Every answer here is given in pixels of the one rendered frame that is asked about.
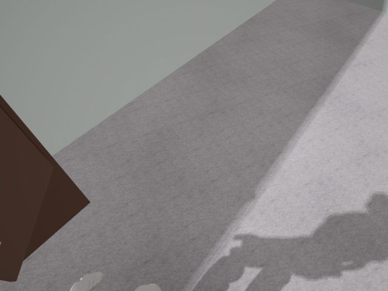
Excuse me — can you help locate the cupboard door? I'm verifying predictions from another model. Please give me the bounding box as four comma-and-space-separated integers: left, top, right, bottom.
0, 108, 54, 282

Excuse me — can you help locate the robot left hand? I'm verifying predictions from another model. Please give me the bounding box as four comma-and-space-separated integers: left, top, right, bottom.
70, 272, 103, 291

